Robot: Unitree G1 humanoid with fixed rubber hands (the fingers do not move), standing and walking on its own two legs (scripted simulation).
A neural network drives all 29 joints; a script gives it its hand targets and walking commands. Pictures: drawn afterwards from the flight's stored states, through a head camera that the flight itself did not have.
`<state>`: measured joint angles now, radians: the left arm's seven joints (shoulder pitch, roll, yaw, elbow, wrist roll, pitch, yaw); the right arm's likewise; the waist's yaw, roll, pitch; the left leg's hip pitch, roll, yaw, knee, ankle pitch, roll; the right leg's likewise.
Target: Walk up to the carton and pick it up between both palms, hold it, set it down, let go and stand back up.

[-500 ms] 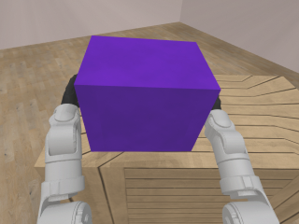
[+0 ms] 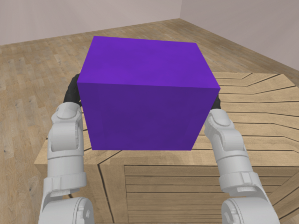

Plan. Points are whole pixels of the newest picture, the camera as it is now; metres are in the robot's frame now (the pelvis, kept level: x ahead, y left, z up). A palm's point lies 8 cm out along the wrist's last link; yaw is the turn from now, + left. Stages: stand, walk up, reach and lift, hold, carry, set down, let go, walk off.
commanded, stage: hold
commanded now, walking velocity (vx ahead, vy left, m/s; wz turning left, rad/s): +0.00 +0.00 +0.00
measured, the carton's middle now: (144, 95) +0.38 +0.00 +0.18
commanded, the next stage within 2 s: none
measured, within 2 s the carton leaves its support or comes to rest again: neither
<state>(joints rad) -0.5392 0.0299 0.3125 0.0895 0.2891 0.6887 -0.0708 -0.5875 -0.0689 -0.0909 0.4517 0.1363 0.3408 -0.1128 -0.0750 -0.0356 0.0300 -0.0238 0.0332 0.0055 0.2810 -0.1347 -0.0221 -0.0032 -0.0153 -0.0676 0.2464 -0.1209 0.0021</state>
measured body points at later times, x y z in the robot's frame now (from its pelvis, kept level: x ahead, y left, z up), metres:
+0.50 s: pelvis +0.00 +0.00 +0.00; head -0.04 +0.01 +0.45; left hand +0.36 +0.18 +0.18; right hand +0.37 -0.17 +0.17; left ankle +0.02 +0.13 -0.75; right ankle +0.02 -0.12 -0.75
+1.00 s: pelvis +0.00 +0.00 +0.00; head -0.04 +0.01 +0.45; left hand +0.37 +0.18 +0.18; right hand +0.37 -0.17 +0.17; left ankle +0.02 +0.13 -0.75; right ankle +0.02 -0.12 -0.75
